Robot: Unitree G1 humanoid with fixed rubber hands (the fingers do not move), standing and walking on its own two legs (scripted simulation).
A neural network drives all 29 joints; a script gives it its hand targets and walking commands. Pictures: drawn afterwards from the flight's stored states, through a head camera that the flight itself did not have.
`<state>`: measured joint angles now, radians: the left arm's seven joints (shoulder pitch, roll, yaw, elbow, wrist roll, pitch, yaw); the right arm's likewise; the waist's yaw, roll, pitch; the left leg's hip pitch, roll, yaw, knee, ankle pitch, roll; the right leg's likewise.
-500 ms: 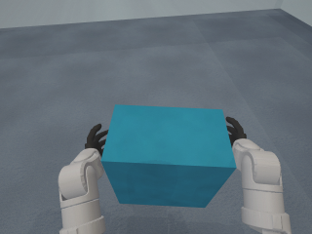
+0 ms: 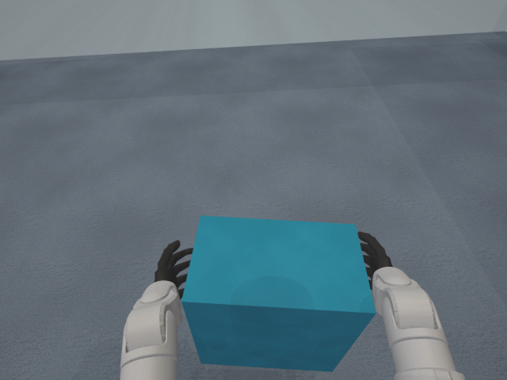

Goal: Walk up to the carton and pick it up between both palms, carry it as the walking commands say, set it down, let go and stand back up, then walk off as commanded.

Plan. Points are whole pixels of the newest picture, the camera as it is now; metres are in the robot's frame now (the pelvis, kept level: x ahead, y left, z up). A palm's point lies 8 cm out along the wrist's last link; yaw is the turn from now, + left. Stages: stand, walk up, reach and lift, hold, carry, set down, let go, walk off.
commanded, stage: hold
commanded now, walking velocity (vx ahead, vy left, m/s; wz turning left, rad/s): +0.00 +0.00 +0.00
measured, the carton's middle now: (271, 299) +0.28 +0.00 -0.04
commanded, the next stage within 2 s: set down in 0.56 s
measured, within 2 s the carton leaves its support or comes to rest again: neither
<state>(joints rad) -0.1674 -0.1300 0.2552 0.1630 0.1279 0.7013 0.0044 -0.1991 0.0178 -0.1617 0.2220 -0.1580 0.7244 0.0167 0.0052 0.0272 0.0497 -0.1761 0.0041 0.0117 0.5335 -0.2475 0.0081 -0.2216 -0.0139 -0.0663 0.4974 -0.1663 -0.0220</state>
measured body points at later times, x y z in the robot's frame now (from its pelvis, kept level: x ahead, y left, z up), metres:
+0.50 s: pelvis +0.02 -0.04 +0.01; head -0.03 -0.03 +0.45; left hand +0.31 +0.15 +0.03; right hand +0.31 -0.19 +0.04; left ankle +0.04 +0.11 -0.73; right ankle +0.07 -0.11 -0.73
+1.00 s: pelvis +0.05 +0.01 +0.00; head +0.06 +0.01 +0.45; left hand +0.33 +0.19 -0.02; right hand +0.33 -0.16 -0.03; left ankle +0.04 +0.12 -0.73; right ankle +0.07 -0.11 -0.73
